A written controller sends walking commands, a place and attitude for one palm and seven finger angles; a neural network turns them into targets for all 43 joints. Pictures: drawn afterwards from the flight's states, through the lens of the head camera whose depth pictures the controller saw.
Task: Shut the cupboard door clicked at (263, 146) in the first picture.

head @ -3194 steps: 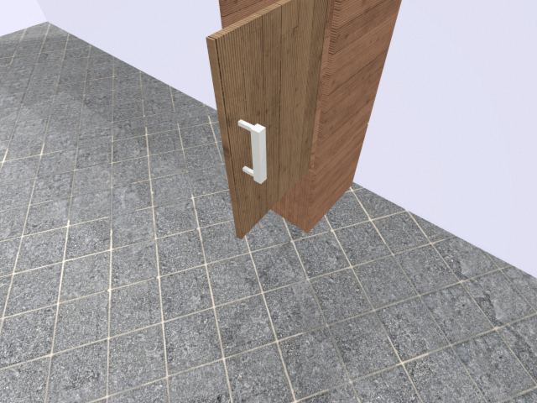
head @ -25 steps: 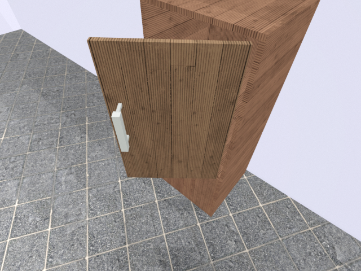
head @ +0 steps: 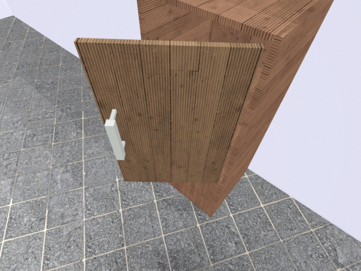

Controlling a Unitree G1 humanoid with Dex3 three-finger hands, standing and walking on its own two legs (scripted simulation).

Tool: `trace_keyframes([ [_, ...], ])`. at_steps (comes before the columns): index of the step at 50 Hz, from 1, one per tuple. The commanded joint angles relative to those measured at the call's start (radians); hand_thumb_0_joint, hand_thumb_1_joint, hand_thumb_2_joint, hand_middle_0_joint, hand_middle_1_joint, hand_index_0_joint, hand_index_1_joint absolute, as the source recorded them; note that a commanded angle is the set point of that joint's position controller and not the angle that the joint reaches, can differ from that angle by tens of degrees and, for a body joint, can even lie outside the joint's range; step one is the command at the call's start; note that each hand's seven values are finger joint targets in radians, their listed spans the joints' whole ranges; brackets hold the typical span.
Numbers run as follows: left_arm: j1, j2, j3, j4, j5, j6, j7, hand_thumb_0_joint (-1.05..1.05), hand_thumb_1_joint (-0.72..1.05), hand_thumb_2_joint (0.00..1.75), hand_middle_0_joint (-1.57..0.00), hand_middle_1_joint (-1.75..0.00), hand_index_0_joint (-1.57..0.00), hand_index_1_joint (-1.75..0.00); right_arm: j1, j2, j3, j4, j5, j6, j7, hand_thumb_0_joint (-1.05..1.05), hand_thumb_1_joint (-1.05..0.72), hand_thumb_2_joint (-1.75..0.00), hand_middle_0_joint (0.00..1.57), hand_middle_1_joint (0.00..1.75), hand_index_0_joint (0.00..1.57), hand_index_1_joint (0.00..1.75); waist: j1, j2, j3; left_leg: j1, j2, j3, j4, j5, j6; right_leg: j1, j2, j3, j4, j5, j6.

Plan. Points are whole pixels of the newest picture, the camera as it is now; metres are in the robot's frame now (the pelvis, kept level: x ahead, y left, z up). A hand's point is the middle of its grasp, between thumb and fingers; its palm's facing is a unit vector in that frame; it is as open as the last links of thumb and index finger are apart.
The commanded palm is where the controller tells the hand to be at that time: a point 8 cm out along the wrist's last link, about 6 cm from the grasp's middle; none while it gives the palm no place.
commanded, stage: come to a stop and stand still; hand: left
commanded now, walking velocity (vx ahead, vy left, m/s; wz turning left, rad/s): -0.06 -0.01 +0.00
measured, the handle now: (117, 135) +0.45 +0.21 -0.01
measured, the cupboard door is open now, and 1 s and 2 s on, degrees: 40 40 40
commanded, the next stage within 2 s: look again from close up in 0.90 s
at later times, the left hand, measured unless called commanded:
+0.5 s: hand out of the picture -0.05 +0.20 -0.16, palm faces +0.00 -0.97 -0.26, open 7.4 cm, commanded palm none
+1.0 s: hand out of the picture -0.10 +0.16 -0.18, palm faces +0.04 -0.98 -0.18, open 7.4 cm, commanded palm none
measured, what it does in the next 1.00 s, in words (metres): shifts its weight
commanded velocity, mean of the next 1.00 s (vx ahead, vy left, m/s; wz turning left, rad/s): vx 0.00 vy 0.00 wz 0.00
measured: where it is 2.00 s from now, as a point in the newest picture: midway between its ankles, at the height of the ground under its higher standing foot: outside the picture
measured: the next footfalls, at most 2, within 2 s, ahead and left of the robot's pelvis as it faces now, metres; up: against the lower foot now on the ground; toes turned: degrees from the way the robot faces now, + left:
none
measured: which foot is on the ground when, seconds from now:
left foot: down 0.00-1.00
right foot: down 0.00-1.00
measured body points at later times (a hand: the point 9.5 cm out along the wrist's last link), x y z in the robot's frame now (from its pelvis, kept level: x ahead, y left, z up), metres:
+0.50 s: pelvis -0.08 +0.01 +0.00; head -0.10 -0.01 +0.45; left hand -0.05 +0.25 -0.14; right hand -0.03 -0.23 -0.16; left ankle -0.07 +0.12 -0.74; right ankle -0.02 -0.13 -0.73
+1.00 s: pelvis -0.10 +0.00 +0.00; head -0.10 -0.01 +0.45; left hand -0.11 +0.21 -0.16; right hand -0.13 -0.22 -0.16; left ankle -0.07 +0.12 -0.74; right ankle -0.02 -0.13 -0.73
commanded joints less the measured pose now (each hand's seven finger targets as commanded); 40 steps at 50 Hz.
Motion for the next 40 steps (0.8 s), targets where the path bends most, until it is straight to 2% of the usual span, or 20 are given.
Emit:
trace_keyframes([
  [1, 0.060, 0.095, 0.023, -0.057, -0.001, 0.000, 0.003, 0.00, 0.90, 0.90, -0.20, -0.30, -0.20, -0.30, 0.098, -0.105, -0.037, -0.035, -0.002, -0.006, -0.001, 0.00, -0.90, -0.90, 0.20, 0.30, 0.20, 0.30, -0.010, 0.035, -0.066, 0.034, 0.079, -0.004, -0.049, 0.751, 0.036, 0.063, -0.054, 0.036, -0.030, 0.570, -0.031],
  [2, 0.052, 0.093, 0.024, -0.065, 0.001, 0.004, 0.001, 0.00, 0.90, 0.90, -0.20, -0.30, -0.20, -0.30, 0.078, -0.111, -0.039, -0.043, -0.004, -0.004, 0.000, 0.00, -0.90, -0.90, 0.20, 0.30, 0.20, 0.30, -0.005, 0.041, -0.045, 0.017, 0.079, -0.004, -0.052, 0.707, 0.040, 0.052, -0.055, 0.038, -0.044, 0.533, -0.028],
  [4, 0.058, 0.097, 0.024, -0.069, 0.004, 0.004, -0.003, 0.00, 0.90, 0.90, -0.20, -0.30, -0.20, -0.30, 0.060, -0.107, -0.038, -0.059, -0.005, -0.003, 0.003, 0.00, -0.90, -0.90, 0.20, 0.30, 0.20, 0.30, -0.001, 0.004, -0.052, -0.011, 0.068, 0.001, -0.060, 0.561, 0.039, 0.072, -0.066, 0.061, -0.074, 0.542, -0.035],
  [5, 0.129, 0.166, 0.034, -0.026, 0.006, -0.014, 0.030, 0.00, 0.90, 0.90, -0.20, -0.30, -0.20, -0.30, -0.008, -0.183, -0.058, -0.122, 0.009, -0.013, 0.016, 0.00, -0.90, -0.90, 0.20, 0.30, 0.20, 0.30, 0.011, -0.110, -0.078, -0.067, 0.094, 0.048, 0.105, 0.505, -0.003, 0.102, -0.107, 0.050, -0.122, 0.797, -0.022],
  [6, 0.126, 0.199, 0.037, -0.047, 0.017, -0.024, 0.027, 0.00, 0.90, 0.90, -0.20, -0.30, -0.20, -0.30, 0.011, -0.167, -0.043, -0.163, 0.007, -0.016, 0.024, 0.00, -0.90, -0.90, 0.20, 0.30, 0.20, 0.30, 0.000, -0.027, -0.116, -0.135, 0.028, 0.052, 0.098, 0.406, -0.010, 0.215, -0.161, 0.079, -0.098, 1.049, -0.059],
  [7, 0.095, 0.200, 0.035, -0.074, 0.010, -0.020, 0.020, 0.00, 0.90, 0.90, -0.20, -0.30, -0.20, -0.30, 0.078, -0.105, -0.036, -0.146, 0.010, -0.018, 0.030, 0.00, -0.90, -0.90, 0.20, 0.30, 0.20, 0.30, -0.029, -0.045, -0.194, -0.119, 0.028, -0.007, -0.057, 0.261, -0.001, 0.234, -0.181, 0.122, 0.001, 0.957, -0.091],
  [9, 0.022, 0.146, 0.005, -0.106, 0.002, -0.005, 0.011, 0.00, 0.90, 0.90, -0.20, -0.30, -0.20, -0.30, 0.051, -0.150, -0.038, -0.143, -0.001, -0.016, 0.026, 0.00, -0.90, -0.90, 0.20, 0.30, 0.20, 0.30, -0.023, 0.079, -0.202, -0.010, 0.087, -0.035, -0.066, 0.527, 0.026, 0.122, -0.085, 0.033, -0.016, 0.495, -0.055],
  [10, 0.017, 0.137, 0.003, -0.113, 0.002, -0.002, 0.006, 0.00, 0.90, 0.90, -0.20, -0.30, -0.20, -0.30, 0.036, -0.162, -0.037, -0.151, -0.006, -0.014, 0.024, 0.00, -0.90, -0.90, 0.20, 0.30, 0.20, 0.30, -0.016, 0.144, -0.171, 0.006, 0.106, -0.040, -0.077, 0.605, 0.035, 0.075, -0.054, 0.022, -0.039, 0.336, -0.051],
  [11, 0.008, 0.144, 0.002, -0.116, 0.005, 0.001, 0.002, 0.00, 0.90, 0.90, -0.20, -0.30, -0.20, -0.30, 0.025, -0.172, -0.036, -0.156, -0.009, -0.015, 0.022, 0.00, -0.90, -0.90, 0.20, 0.30, 0.20, 0.30, -0.011, 0.144, -0.140, 0.004, 0.121, -0.052, -0.078, 0.676, 0.047, 0.054, -0.033, 0.007, -0.048, 0.255, -0.048],
  [12, -0.001, 0.144, 0.000, -0.116, 0.007, 0.008, 0.000, 0.00, 0.90, 0.90, -0.20, -0.30, -0.20, -0.30, 0.004, -0.189, -0.036, -0.164, -0.009, -0.013, 0.023, 0.00, -0.90, -0.90, 0.20, 0.30, 0.20, 0.30, -0.006, 0.157, -0.103, -0.022, 0.126, -0.065, -0.096, 0.648, 0.054, 0.043, -0.025, -0.002, -0.062, 0.166, -0.043],
  [13, 0.002, 0.140, -0.004, -0.113, 0.006, 0.015, -0.004, 0.00, 0.90, 0.90, -0.20, -0.30, -0.20, -0.30, -0.027, -0.190, -0.033, -0.174, -0.008, -0.008, 0.024, 0.00, -0.90, -0.90, 0.20, 0.30, 0.20, 0.30, 0.004, 0.135, -0.054, -0.072, 0.123, -0.071, -0.123, 0.510, 0.060, 0.036, -0.024, 0.008, -0.094, 0.108, -0.040],
  [15, -0.005, 0.138, -0.011, -0.110, 0.008, 0.019, -0.012, 0.00, 0.90, 0.90, -0.20, -0.30, -0.20, -0.30, -0.049, -0.190, -0.028, -0.187, -0.008, -0.003, 0.031, 0.00, -0.90, -0.90, 0.20, 0.30, 0.20, 0.30, 0.005, 0.041, 0.032, -0.160, 0.100, -0.085, -0.190, 0.151, 0.060, 0.011, -0.028, 0.037, -0.156, 0.029, -0.037],
  [17, -0.007, 0.150, -0.015, -0.113, 0.010, 0.018, -0.016, 0.00, 0.90, 0.90, -0.20, -0.30, -0.20, -0.30, -0.037, -0.192, -0.026, -0.185, -0.010, 0.001, 0.039, 0.00, -0.90, -0.90, 0.20, 0.30, 0.20, 0.30, -0.002, 0.010, 0.084, -0.203, 0.077, -0.092, -0.238, -0.059, 0.057, -0.022, -0.030, 0.064, -0.198, -0.051, -0.040],
  [18, -0.001, 0.153, -0.014, -0.115, 0.011, 0.019, -0.018, 0.00, 0.90, 0.90, -0.20, -0.30, -0.20, -0.30, -0.027, -0.197, -0.027, -0.182, -0.012, 0.002, 0.043, 0.00, -0.90, -0.90, 0.20, 0.30, 0.20, 0.30, -0.005, 0.019, 0.095, -0.217, 0.071, -0.096, -0.259, -0.136, 0.056, -0.036, -0.029, 0.066, -0.206, -0.092, -0.039],
  [21, 0.034, 0.157, -0.012, -0.118, 0.014, 0.019, -0.019, 0.00, 0.90, 0.90, -0.20, -0.30, -0.20, -0.30, -0.011, -0.193, -0.029, -0.176, -0.016, 0.006, 0.049, 0.00, -0.90, -0.90, 0.20, 0.30, 0.20, 0.30, 0.000, 0.037, 0.091, -0.234, 0.064, -0.092, -0.278, -0.206, 0.059, -0.040, -0.020, 0.067, -0.218, -0.133, -0.036],
  [24, 0.057, 0.162, -0.007, -0.118, 0.013, 0.015, -0.020, 0.00, 0.90, 0.90, -0.20, -0.30, -0.20, -0.30, 0.013, -0.189, -0.028, -0.169, -0.016, 0.014, 0.052, 0.00, -0.90, -0.90, 0.20, 0.30, 0.20, 0.30, -0.004, -0.028, 0.059, -0.213, 0.040, -0.074, -0.230, -0.199, 0.056, -0.072, -0.033, 0.109, -0.264, -0.239, -0.036],
  [26, 0.051, 0.168, -0.004, -0.121, 0.011, 0.010, -0.019, 0.00, 0.90, 0.90, -0.20, -0.30, -0.20, -0.30, 0.047, -0.179, -0.027, -0.157, -0.016, 0.017, 0.051, 0.00, -0.90, -0.90, 0.20, 0.30, 0.20, 0.30, -0.019, -0.066, 0.045, -0.171, 0.028, -0.058, -0.194, -0.150, 0.053, -0.113, -0.045, 0.135, -0.301, -0.293, -0.042],
  [30, 0.051, 0.167, 0.003, -0.116, 0.006, 0.005, -0.021, 0.00, 0.90, 0.90, -0.20, -0.30, -0.20, -0.30, 0.090, -0.166, -0.024, -0.127, -0.016, 0.016, 0.050, 0.00, -0.90, -0.90, 0.20, 0.30, 0.20, 0.30, -0.032, -0.057, 0.018, -0.143, 0.014, -0.052, -0.155, -0.098, 0.047, -0.145, -0.058, 0.168, -0.319, -0.313, -0.049],
  [35, 0.083, 0.141, 0.005, -0.089, 0.005, 0.003, -0.023, 0.00, 0.90, 0.90, -0.20, -0.30, -0.20, -0.30, 0.100, -0.162, -0.022, -0.099, -0.015, 0.007, 0.045, 0.00, -0.90, -0.90, 0.20, 0.30, 0.20, 0.30, -0.018, 0.007, 0.010, -0.203, 0.036, -0.085, -0.198, -0.145, 0.048, -0.097, -0.037, 0.148, -0.275, -0.261, -0.046],
  [40, 0.111, 0.111, 0.004, -0.061, 0.007, 0.004, -0.025, 0.00, 0.90, 0.90, -0.20, -0.30, -0.20, -0.30, 0.107, -0.148, -0.019, -0.074, -0.014, 0.005, 0.040, 0.00, -0.90, -0.90, 0.20, 0.30, 0.20, 0.30, -0.007, 0.008, 0.025, -0.245, 0.043, -0.102, -0.216, -0.175, 0.048, -0.074, -0.026, 0.143, -0.257, -0.237, -0.047],
])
